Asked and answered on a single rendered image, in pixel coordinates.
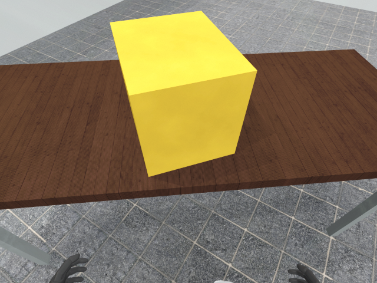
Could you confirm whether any robot left hand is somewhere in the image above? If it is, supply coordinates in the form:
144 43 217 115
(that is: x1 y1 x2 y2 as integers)
49 253 88 283

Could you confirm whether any carton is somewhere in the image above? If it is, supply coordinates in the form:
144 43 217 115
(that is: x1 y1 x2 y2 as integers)
110 11 257 177

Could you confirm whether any robot right hand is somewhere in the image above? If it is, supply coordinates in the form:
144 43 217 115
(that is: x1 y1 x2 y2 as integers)
288 264 320 283

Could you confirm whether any table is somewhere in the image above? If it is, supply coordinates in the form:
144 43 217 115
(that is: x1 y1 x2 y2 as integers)
0 49 377 265

